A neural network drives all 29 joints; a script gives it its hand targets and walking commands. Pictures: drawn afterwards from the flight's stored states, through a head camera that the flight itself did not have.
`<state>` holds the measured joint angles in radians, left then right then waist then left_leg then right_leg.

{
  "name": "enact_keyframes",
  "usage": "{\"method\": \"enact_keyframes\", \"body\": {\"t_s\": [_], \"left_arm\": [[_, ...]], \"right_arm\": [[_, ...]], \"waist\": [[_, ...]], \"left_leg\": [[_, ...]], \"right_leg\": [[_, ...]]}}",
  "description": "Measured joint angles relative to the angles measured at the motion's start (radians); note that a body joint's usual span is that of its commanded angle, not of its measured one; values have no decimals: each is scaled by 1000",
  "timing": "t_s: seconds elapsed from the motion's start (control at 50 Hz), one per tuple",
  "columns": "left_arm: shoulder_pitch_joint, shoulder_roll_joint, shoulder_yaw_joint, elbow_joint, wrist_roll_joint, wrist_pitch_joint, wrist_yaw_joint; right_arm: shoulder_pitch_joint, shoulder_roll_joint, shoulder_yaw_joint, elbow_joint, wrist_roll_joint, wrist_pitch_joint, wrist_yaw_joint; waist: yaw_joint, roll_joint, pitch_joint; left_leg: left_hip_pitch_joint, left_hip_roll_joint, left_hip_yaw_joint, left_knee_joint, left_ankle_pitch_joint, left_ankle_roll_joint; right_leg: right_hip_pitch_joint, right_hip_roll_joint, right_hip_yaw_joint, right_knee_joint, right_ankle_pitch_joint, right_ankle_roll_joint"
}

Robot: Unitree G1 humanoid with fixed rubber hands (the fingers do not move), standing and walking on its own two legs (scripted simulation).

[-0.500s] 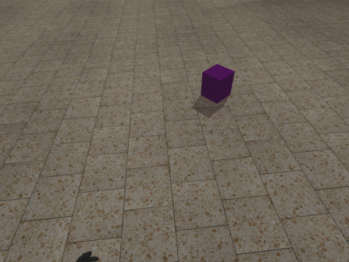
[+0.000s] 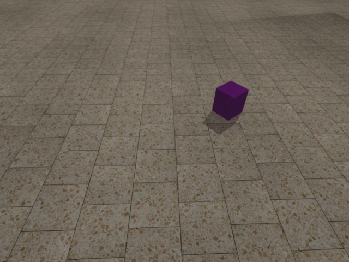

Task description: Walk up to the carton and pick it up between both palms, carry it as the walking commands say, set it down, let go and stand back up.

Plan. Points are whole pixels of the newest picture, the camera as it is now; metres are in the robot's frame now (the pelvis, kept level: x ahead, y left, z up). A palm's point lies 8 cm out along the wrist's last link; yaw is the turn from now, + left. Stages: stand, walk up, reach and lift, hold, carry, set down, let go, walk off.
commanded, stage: walk up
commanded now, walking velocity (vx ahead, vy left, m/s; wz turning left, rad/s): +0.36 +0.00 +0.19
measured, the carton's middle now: (229, 100) +1.64 -0.50 -0.65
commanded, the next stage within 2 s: none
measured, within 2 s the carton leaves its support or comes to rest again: neither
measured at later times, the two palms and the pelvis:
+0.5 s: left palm out of the picture +0.12 +0.22 -0.12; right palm (279, 223) +0.28 -0.27 -0.13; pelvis +0.15 -0.04 +0.00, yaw +7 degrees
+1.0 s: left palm (97, 188) +0.38 +0.27 -0.12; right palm (261, 199) +0.36 -0.25 -0.13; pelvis +0.31 +0.00 +0.00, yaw +11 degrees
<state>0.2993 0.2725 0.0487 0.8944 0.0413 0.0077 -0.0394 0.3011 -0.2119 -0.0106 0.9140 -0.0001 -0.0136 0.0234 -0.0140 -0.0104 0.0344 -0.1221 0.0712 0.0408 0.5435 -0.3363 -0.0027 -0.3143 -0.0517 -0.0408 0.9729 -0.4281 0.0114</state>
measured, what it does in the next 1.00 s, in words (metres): walks ahead: right foot, then left foot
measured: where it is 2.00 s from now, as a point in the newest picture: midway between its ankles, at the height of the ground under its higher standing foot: (170, 212)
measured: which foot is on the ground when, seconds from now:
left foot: down 0.00-0.20, up 0.22-0.60, down 0.62-1.00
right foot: up 0.00-0.18, down 0.20-0.64, up 0.66-1.00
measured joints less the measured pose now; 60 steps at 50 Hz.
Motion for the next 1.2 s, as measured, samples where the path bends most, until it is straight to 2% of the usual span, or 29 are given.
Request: {"method": "enact_keyframes", "body": {"t_s": [0.1, 0.14, 0.18, 0.2, 0.22, 0.24, 0.28, 0.34, 0.48, 0.56, 0.62, 0.64, 0.66, 0.72, 0.76, 0.92, 0.98, 1.04, 1.06, 1.08, 1.1, 1.14, 1.2], "left_arm": [[-53, 0, -7, 0, 0, 0, -3], [-79, 0, -8, -1, 0, -4, -3], [-97, 1, -9, -2, 0, -21, -3], [-103, 2, -9, -2, 0, -39, -3], [-110, 0, -14, -1, 0, -54, -2], [-110, -4, -21, 0, 0, -64, -1], [-97, -4, -31, 0, 0, -78, -1], [-56, -5, -33, 0, 0, -82, 6], [53, -5, -33, 9, 0, -69, 16], [84, -5, -33, 13, 0, -43, 16], [86, -5, -33, 14, 0, -31, 16], [84, -5, -31, 14, 0, -30, 17], [76, -4, -26, 15, 0, -23, 17], [42, -2, -20, 13, 0, -10, 16], [15, -2, -20, 13, 0, -10, 14], [-100, -2, -20, 13, 0, 9, 5], [-139, -2, -20, 12, -1, 9, 4], [-164, -1, -21, 11, -1, -7, 3], [-164, -1, -21, 11, -1, -25, 3], [-165, -2, -21, 12, -1, -43, 3], [-162, -5, -27, 13, -1, -50, 3], [-145, -9, -39, 13, -1, -58, 3], [-110, -11, -42, 13, -1, -68, 8]], "right_arm": [[37, 1, 1, 0, 0, 0, -2], [47, 1, 1, 0, 0, 0, -4], [53, -1, 1, 0, 0, 0, -5], [53, -2, 0, 0, 0, 0, -5], [51, -5, -3, 1, 0, 1, -5], [50, -6, -5, 4, 0, 5, -5], [42, -7, -7, 3, 0, 8, -5], [-1, -12, -19, 2, 0, 8, -5], [-115, -28, -37, 1, 0, 8, -5], [-168, -29, -37, -4, 0, 7, -4], [-176, -29, -37, -18, 0, 5, -4], [-178, -28, -37, -20, 0, 1, -4], [-176, -21, -37, -19, 0, 0, -4], [-132, -4, -35, -19, 0, -1, -4], [-99, 2, -33, -19, 0, 0, -3], [22, 3, -30, -19, 0, 0, -4], [48, 3, -30, -20, 0, 0, -5], [55, 3, -30, -19, 0, 0, -6], [55, 3, -30, -19, 0, 0, -6], [49, 3, -30, -16, 0, 1, -6], [48, 4, -30, -13, 0, 4, -6], [46, 4, -30, -12, 0, 6, -6], [21, -3, -35, -13, 0, 6, -6]], "waist": [[-17, -1, 1], [-20, -1, 1], [-20, -2, 0], [-20, -3, 3], [-26, 8, 15], [-28, 18, 16], [-4, 19, 16], [20, 19, 15], [64, 20, 13], [73, 21, 13], [72, 22, 12], [67, 21, 19], [57, 12, 29], [30, -6, 35], [15, -6, 35], [-47, -7, 34], [-56, -8, 35], [-58, -8, 34], [-57, -9, 35], [-57, -4, 48], [-57, 4, 53], [-42, 6, 52], [-13, 6, 52]], "left_leg": [[91, -15, 1, -57, -19, 0], [102, -23, 1, -61, -34, -2], [99, -32, 2, -58, -52, -12], [80, -36, 2, -24, -71, -14], [42, -26, 2, 68, -96, -14], [-11, -16, 3, 182, -109, -14], [-110, -19, 2, 367, -112, -14], [-247, -6, 1, 474, -101, -14], [-435, 35, 0, 444, -52, -14], [-424, 33, 0, 297, -8, -14], [-345, 12, 8, 149, 31, -14], [-331, 10, 6, 135, 112, -5], [-325, 5, 8, 161, 132, 7], [-264, -13, 7, 157, 83, 29], [-211, -14, 7, 118, 74, 31], [-34, -34, 8, -15, 63, 31], [-17, -42, 9, -29, 47, 28], [-34, -51, 10, -28, 29, 8], [-51, -54, 10, -8, 14, 5], [-79, -48, 9, 64, -14, 5], [-116, -38, 9, 160, -33, 5], [-190, -34, 9, 326, -37, 5], [-283, -20, 8, 439, -38, 5]], "right_leg": [[0, -8, 1, -38, 4, 2], [-1, -8, 1, -122, 3, 4], [15, -8, 1, -276, 41, 4], [25, -10, 1, -347, 117, -4], [25, -10, -16, -344, 167, -12], [28, -10, -36, -334, 159, -19], [39, -11, -48, -343, 124, -29], [67, -10, -64, -390, 113, -34], [170, -10, -112, -456, 77, -24], [235, -8, -143, -459, 29, 0], [264, -7, -163, -426, -23, 21], [249, -12, -161, -356, -45, 21], [220, -16, -135, -253, -52, 10], [119, -12, -73, 18, -48, -12], [70, -12, -64, 71, -34, -12], [0, -20, -57, 48, -3, -6], [0, -20, -57, -53, -4, -2], [16, -20, -56, -263, 20, -2], [33, -21, -55, -358, 44, -9], [35, -19, -63, -376, 123, -22], [37, -15, -78, -369, 138, -35], [52, -15, -95, -380, 122, -52], [80, -14, -105, -421, 107, -59]]}}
